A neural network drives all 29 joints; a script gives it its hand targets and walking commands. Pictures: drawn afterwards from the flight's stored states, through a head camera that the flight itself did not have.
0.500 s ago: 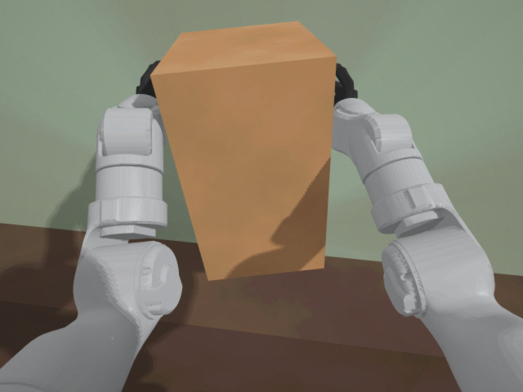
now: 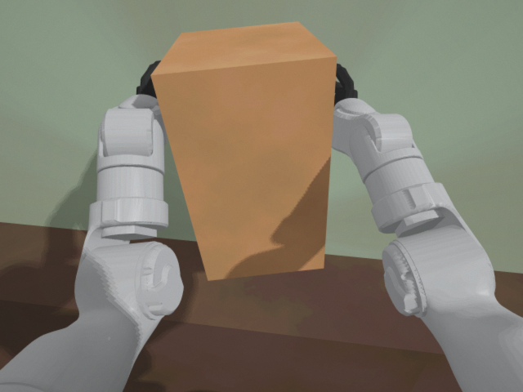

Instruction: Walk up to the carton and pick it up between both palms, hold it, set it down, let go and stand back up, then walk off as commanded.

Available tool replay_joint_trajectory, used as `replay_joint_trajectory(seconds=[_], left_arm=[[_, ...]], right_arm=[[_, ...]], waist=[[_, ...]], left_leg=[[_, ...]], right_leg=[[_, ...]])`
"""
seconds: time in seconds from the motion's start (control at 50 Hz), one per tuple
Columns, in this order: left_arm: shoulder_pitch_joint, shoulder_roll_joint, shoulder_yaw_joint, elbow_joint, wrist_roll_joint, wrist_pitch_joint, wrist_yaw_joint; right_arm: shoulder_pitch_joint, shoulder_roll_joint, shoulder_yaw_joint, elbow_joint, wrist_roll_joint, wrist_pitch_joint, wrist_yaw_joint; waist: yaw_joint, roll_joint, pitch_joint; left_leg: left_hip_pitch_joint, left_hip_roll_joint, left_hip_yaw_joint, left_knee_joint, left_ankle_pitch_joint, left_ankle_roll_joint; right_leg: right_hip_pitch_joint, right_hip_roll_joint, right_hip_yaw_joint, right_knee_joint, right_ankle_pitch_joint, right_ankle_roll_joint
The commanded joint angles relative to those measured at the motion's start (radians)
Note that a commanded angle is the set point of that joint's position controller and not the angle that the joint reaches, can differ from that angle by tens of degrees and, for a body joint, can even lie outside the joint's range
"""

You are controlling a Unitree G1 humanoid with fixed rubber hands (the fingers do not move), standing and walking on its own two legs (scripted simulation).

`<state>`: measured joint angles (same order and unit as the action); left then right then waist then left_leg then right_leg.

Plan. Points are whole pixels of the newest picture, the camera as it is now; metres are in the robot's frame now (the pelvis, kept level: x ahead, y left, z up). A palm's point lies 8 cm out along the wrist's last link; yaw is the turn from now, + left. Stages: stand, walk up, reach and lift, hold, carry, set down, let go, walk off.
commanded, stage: hold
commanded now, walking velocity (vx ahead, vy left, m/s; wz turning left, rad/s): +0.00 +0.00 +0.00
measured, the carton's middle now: (253, 151) +0.36 +0.00 +0.28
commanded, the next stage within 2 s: none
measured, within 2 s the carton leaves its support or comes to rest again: neither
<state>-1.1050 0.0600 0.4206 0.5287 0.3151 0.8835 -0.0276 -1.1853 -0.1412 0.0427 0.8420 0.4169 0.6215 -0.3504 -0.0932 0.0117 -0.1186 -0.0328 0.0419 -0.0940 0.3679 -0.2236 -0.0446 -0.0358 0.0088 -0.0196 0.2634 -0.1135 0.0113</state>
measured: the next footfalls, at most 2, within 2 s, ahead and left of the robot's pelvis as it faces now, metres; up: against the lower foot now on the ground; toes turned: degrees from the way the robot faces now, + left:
none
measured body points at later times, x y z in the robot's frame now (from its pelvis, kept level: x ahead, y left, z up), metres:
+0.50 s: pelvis +0.00 +0.00 +0.00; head -0.10 +0.01 +0.44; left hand +0.39 +0.13 +0.33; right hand +0.38 -0.13 +0.33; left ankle +0.00 +0.15 -0.75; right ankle +0.03 -0.13 -0.75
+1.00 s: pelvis +0.00 +0.00 +0.00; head -0.09 +0.01 +0.44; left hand +0.39 +0.13 +0.33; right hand +0.38 -0.13 +0.33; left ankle +0.00 +0.15 -0.75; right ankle +0.03 -0.13 -0.75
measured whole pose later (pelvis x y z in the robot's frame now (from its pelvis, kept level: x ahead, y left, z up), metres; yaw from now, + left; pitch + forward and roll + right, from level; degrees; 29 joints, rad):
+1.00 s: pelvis +0.00 +0.00 +0.00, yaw +1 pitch -6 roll -2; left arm -1.10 0.06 0.41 0.51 0.31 0.88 -0.02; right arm -1.17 -0.15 0.06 0.82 0.43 0.63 -0.36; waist -0.10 0.02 -0.12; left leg -0.05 0.04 -0.10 0.37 -0.22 -0.05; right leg -0.04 0.01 -0.02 0.26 -0.12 0.01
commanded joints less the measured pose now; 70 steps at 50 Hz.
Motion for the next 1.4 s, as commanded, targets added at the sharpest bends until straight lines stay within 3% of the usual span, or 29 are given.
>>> replay_joint_trajectory(seconds=[0.0, 0.04, 0.06, 0.08, 0.12, 0.24, 0.3, 0.38, 0.4, 0.46, 0.58, 0.6, 0.62, 0.68, 0.82, 0.84, 0.88, 0.94, 0.98, 1.0, 1.02, 1.1, 1.14, 1.16, 1.2, 1.22, 1.28, 1.3, 1.38], left_arm=[[-0.712, -0.629, -0.331, -0.088, -0.159, -0.074, -0.134], [-0.7, -0.615, -0.307, -0.054, -0.15, -0.07, -0.133], [-0.699, -0.596, -0.309, -0.065, -0.143, -0.071, -0.132], [-0.688, -0.59, -0.277, -0.047, -0.141, -0.071, -0.13], [-0.687, -0.603, -0.299, -0.047, -0.143, -0.067, -0.132], [-0.728, -0.594, -0.296, -0.063, -0.157, -0.083, -0.134], [-0.697, -0.585, -0.266, -0.029, -0.135, -0.072, -0.129], [-0.708, -0.608, -0.289, -0.005, -0.155, -0.072, -0.136], [-0.729, -0.614, -0.297, -0.046, -0.162, -0.087, -0.134], [-0.723, -0.621, -0.311, -0.02, -0.17, -0.08, -0.131], [-0.702, -0.607, -0.288, -0.026, -0.144, -0.075, -0.134], [-0.688, -0.588, -0.258, -0.017, -0.138, -0.072, -0.131], [-0.682, -0.599, -0.275, 0.002, -0.141, -0.072, -0.132], [-0.695, -0.601, -0.267, -0.026, -0.137, -0.072, -0.131], [-0.723, -0.61, -0.329, -0.07, -0.17, -0.078, -0.133], [-0.708, -0.62, -0.303, -0.053, -0.155, -0.073, -0.13], [-0.725, -0.625, -0.344, -0.09, -0.183, -0.082, -0.129], [-0.69, -0.601, -0.298, -0.069, -0.151, -0.068, -0.126], [-0.708, -0.632, -0.332, -0.104, -0.167, -0.074, -0.129], [-0.684, -0.611, -0.289, -0.023, -0.15, -0.065, -0.129], [-0.713, -0.613, -0.305, -0.046, -0.145, -0.07, -0.13], [-0.701, -0.599, -0.282, -0.043, -0.14, -0.071, -0.123], [-0.696, -0.619, -0.325, -0.058, -0.161, -0.071, -0.129], [-0.725, -0.624, -0.312, -0.061, -0.152, -0.071, -0.123], [-0.697, -0.614, -0.305, -0.031, -0.159, -0.076, -0.124], [-0.687, -0.605, -0.283, -0.029, -0.149, -0.076, -0.123], [-0.728, -0.61, -0.3, -0.083, -0.166, -0.083, -0.128], [-0.714, -0.608, -0.289, -0.008, -0.146, -0.069, -0.131], [-0.72, -0.625, -0.316, -0.068, -0.169, -0.079, -0.119]], right_arm=[[-0.801, 0.677, 0.143, -0.293, 0.148, -0.031, 0.122], [-0.785, 0.671, 0.136, -0.273, 0.141, -0.02, 0.118], [-0.809, 0.671, 0.156, -0.307, 0.153, -0.027, 0.117], [-0.8, 0.694, 0.169, -0.29, 0.162, -0.019, 0.117], [-0.805, 0.669, 0.156, -0.272, 0.153, -0.021, 0.114], [-0.817, 0.713, 0.151, -0.304, 0.139, -0.025, 0.112], [-0.823, 0.688, 0.163, -0.302, 0.15, -0.023, 0.116], [-0.83, 0.691, 0.137, -0.278, 0.145, -0.021, 0.111], [-0.84, 0.708, 0.144, -0.309, 0.144, -0.027, 0.113], [-0.829, 0.67, 0.12, -0.293, 0.141, -0.028, 0.113], [-0.808, 0.681, 0.134, -0.274, 0.147, -0.023, 0.122], [-0.826, 0.683, 0.156, -0.302, 0.155, -0.022, 0.121], [-0.817, 0.685, 0.142, -0.277, 0.146, -0.016, 0.117], [-0.83, 0.684, 0.157, -0.281, 0.165, -0.017, 0.115], [-0.794, 0.683, 0.14, -0.295, 0.156, -0.019, 0.11], [-0.829, 0.667, 0.143, -0.309, 0.157, -0.024, 0.111], [-0.825, 0.689, 0.157, -0.356, 0.17, -0.029, 0.108], [-0.811, 0.69, 0.178, -0.325, 0.172, -0.012, 0.106], [-0.795, 0.693, 0.16, -0.333, 0.164, -0.019, 0.106], [-0.794, 0.669, 0.145, -0.295, 0.152, -0.009, 0.106], [-0.814, 0.684, 0.151, -0.28, 0.161, -0.017, 0.115], [-0.833, 0.689, 0.169, -0.304, 0.165, -0.016, 0.115], [-0.81, 0.676, 0.151, -0.32, 0.155, -0.027, 0.113], [-0.831, 0.679, 0.157, -0.296, 0.162, -0.025, 0.117], [-0.807, 0.671, 0.141, -0.305, 0.158, -0.019, 0.113], [-0.816, 0.683, 0.158, -0.301, 0.161, -0.016, 0.114], [-0.825, 0.698, 0.17, -0.323, 0.165, -0.021, 0.114], [-0.824, 0.664, 0.139, -0.269, 0.156, -0.014, 0.111], [-0.829, 0.685, 0.161, -0.314, 0.174, -0.026, 0.116]], waist=[[-0.015, 0.076, -0.319], [-0.022, 0.035, -0.292], [-0.002, 0.049, -0.293], [0.008, 0.002, -0.29], [-0.006, 0.041, -0.274], [-0.011, -0.009, -0.301], [0.018, 0.005, -0.288], [-0.018, 0.005, -0.262], [-0.003, -0.001, -0.31], [-0.029, 0.054, -0.301], [-0.002, 0.034, -0.302], [0.025, 0.015, -0.297], [-0.011, 0.01, -0.288], [0.013, 0.025, -0.27], [-0.033, 0.034, -0.312], [-0.009, 0.04, -0.289], [-0.033, 0.033, -0.374], [-0.003, 0.024, -0.311], [-0.021, 0.026, -0.338], [-0.022, 0.017, -0.268], [-0.008, 0.057, -0.275], [0.015, 0.018, -0.29], [-0.03, 0.031, -0.311], [-0.008, 0.047, -0.295], [-0.021, 0.023, -0.29], [0.006, 0.009, -0.291], [-0.005, 0.008, -0.329], [-0.024, 0.032, -0.256], [-0.003, 0.053, -0.337]], left_leg=[[-0.155, -0.089, 0.088, -0.076, 0.208, -0.029], [-0.149, -0.095, 0.086, -0.069, 0.188, -0.025], [-0.153, -0.1, 0.097, -0.071, 0.198, -0.021], [-0.143, -0.099, 0.093, -0.067, 0.205, -0.013], [-0.148, -0.1, 0.097, -0.066, 0.199, -0.027], [-0.155, -0.105, 0.098, -0.071, 0.142, -0.008], [-0.167, -0.098, 0.096, -0.072, 0.157, -0.008], [-0.164, -0.094, 0.094, -0.074, 0.15, -0.017], [-0.159, -0.093, 0.093, -0.071, 0.155, -0.01], [-0.166, -0.093, 0.088, -0.073, 0.152, -0.02], [-0.17, -0.092, 0.095, -0.079, 0.15, -0.014], [-0.184, -0.094, 0.094, -0.075, 0.158, -0.005], [-0.183, -0.091, 0.086, -0.074, 0.165, -0.009], [-0.145, -0.096, 0.099, -0.066, 0.186, -0.024], [-0.13, -0.096, 0.089, -0.058, 0.199, -0.029], [-0.14, -0.097, 0.09, -0.056, 0.187, -0.031], [-0.115, -0.097, 0.088, -0.046, 0.228, -0.03], [-0.123, -0.102, 0.09, -0.045, 0.222, -0.026], [-0.119, -0.096, 0.086, -0.05, 0.225, -0.03], [-0.144, -0.1, 0.087, -0.068, 0.169, -0.024], [-0.166, -0.092, 0.087, -0.073, 0.159, -0.02], [-0.139, -0.097, 0.096, -0.058, 0.187, -0.021], [-0.123, -0.097, 0.091, -0.056, 0.205, -0.028], [-0.133, -0.092, 0.092, -0.06, 0.198, -0.028], [-0.134, -0.093, 0.083, -0.061, 0.182, -0.023], [-0.138, -0.09, 0.087, -0.061, 0.187, -0.017], [-0.12, -0.097, 0.088, -0.054, 0.22, -0.021], [-0.147, -0.096, 0.089, -0.069, 0.164, -0.026], [-0.135, -0.093, 0.089, -0.055, 0.203, -0.027]], right_leg=[[0.26, 0.104, -0.011, 0.032, 0.151, 0.015], [0.254, 0.101, -0.012, 0.021, 0.136, 0.021], [0.248, 0.098, -0.013, 0.026, 0.157, 0.028], [0.249, 0.098, -0.007, 0.022, 0.158, 0.028], [0.229, 0.095, -0.009, 0.016, 0.137, 0.023], [0.227, 0.089, -0.005, 0.015, 0.105, 0.035], [0.222, 0.096, -0.016, 0.019, 0.109, 0.036], [0.214, 0.092, -0.005, 0.009, 0.083, 0.022], [0.214, 0.094, -0.009, 0.018, 0.084, 0.029], [0.236, 0.095, -0.007, 0.023, 0.108, 0.02], [0.24, 0.099, -0.007, 0.028, 0.115, 0.028], [0.247, 0.094, -0.009, 0.029, 0.128, 0.03], [0.259, 0.099, -0.005, 0.024, 0.136, 0.025], [0.211, 0.095, -0.006, 0.012, 0.108, 0.023], [0.233, 0.096, -0.005, 0.017, 0.137, 0.023], [0.207, 0.093, -0.012, 0.014, 0.114, 0.022], [0.231, 0.1, -0.012, 0.031, 0.175, 0.03], [0.247, 0.092, -0.006, 0.02, 0.173, 0.028], [0.236, 0.103, -0.011, 0.025, 0.159, 0.03], [0.224, 0.098, -0.003, 0.006, 0.106, 0.025], [0.237, 0.098, -0.005, 0.026, 0.11, 0.023], [0.225, 0.093, -0.006, 0.013, 0.121, 0.026], [0.235, 0.094, -0.005, 0.015, 0.146, 0.022], [0.213, 0.102, -0.01, 0.024, 0.122, 0.019], [0.22, 0.101, -0.011, 0.017, 0.119, 0.028], [0.22, 0.1, -0.009, 0.015, 0.11, 0.027], [0.232, 0.092, -0.005, 0.023, 0.166, 0.027], [0.207, 0.097, -0.008, 0.01, 0.103, 0.022], [0.235, 0.099, 0.0, 0.029, 0.152, 0.023]])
